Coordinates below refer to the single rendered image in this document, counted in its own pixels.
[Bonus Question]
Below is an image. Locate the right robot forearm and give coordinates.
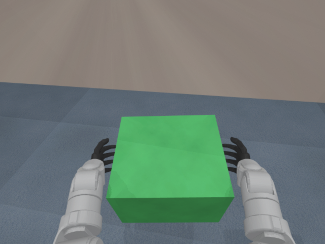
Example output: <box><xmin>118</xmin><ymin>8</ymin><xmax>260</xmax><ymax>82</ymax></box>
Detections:
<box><xmin>237</xmin><ymin>159</ymin><xmax>296</xmax><ymax>244</ymax></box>

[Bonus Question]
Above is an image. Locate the carton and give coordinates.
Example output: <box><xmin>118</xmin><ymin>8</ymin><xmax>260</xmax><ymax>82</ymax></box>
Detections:
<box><xmin>106</xmin><ymin>115</ymin><xmax>234</xmax><ymax>223</ymax></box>

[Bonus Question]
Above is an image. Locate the left robot forearm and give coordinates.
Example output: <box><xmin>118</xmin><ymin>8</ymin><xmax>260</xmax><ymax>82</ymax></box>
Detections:
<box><xmin>53</xmin><ymin>159</ymin><xmax>105</xmax><ymax>244</ymax></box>

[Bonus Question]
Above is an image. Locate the robot left hand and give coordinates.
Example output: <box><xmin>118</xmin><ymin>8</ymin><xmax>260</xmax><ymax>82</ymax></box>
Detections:
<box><xmin>91</xmin><ymin>138</ymin><xmax>116</xmax><ymax>173</ymax></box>

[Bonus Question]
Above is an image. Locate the robot right hand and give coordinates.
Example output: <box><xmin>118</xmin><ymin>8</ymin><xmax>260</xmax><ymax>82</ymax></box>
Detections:
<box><xmin>222</xmin><ymin>137</ymin><xmax>250</xmax><ymax>173</ymax></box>

